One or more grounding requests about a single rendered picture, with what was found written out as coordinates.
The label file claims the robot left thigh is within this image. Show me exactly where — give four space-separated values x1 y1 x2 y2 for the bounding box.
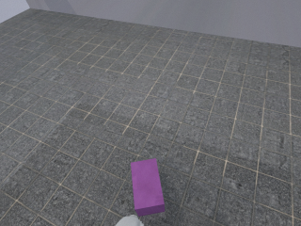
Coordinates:
116 216 144 226

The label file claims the carton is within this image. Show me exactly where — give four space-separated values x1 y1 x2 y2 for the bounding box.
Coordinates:
131 158 165 217

